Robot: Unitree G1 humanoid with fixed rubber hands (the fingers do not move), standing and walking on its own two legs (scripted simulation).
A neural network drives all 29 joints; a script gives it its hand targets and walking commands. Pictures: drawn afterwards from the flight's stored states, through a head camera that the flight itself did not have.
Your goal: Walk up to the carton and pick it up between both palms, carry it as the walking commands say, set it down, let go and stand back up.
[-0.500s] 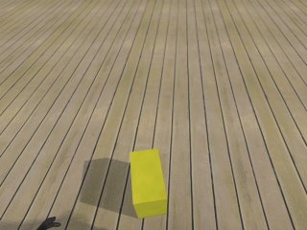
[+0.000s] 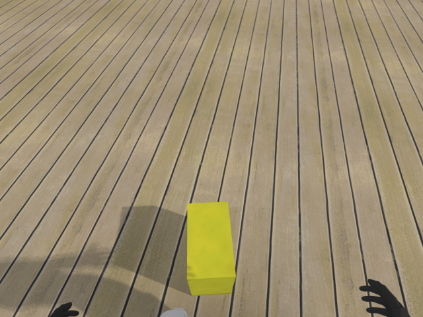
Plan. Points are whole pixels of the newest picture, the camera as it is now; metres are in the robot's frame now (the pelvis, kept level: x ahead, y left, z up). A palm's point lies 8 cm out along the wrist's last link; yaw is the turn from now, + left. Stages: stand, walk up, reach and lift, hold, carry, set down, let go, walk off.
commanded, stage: walk up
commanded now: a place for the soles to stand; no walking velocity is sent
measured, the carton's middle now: (209, 249) +0.46 +0.04 -0.61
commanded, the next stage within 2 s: reach and lift in 0.84 s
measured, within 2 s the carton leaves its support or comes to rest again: neither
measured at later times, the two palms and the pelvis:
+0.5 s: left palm out of the picture +0.11 +0.33 -0.08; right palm out of the picture +0.14 -0.32 -0.08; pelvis +0.00 -0.01 +0.01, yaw +4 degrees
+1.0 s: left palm (50, 316) +0.14 +0.32 -0.08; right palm (386, 291) +0.19 -0.30 -0.06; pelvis +0.00 -0.01 +0.00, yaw +1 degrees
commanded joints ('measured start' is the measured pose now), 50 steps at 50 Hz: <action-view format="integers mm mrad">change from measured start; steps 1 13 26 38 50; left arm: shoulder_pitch -64 -99 -96 -62 -87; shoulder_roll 233 204 206 202 56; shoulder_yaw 49 36 48 60 291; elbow -46 -15 -15 -31 -459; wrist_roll -1 -7 -4 0 133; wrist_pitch -16 -7 1 2 180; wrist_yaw -1 2 0 -2 -74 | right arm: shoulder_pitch -5 -23 -12 7 -77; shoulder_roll -186 -206 -215 -224 -59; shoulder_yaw -51 -37 -40 -49 -171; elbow -18 27 15 -8 -262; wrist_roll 3 1 -5 -12 -108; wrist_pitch -2 -6 5 10 150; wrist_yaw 3 7 9 14 65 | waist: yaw -37 -9 -4 3 26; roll -21 0 21 53 15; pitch -97 -141 -148 -126 15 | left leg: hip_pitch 158 109 51 10 321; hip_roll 23 73 76 74 -109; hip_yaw -69 -143 -186 -243 140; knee -71 -122 -144 -173 -72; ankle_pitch -1 226 187 80 -72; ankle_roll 54 81 92 103 -52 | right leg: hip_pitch -143 8 39 21 -304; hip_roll -179 -130 -128 -109 -4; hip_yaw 206 90 52 33 -17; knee -252 -212 -214 -193 -282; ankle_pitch -15 86 7 -117 -195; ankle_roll -97 -69 -68 -66 -5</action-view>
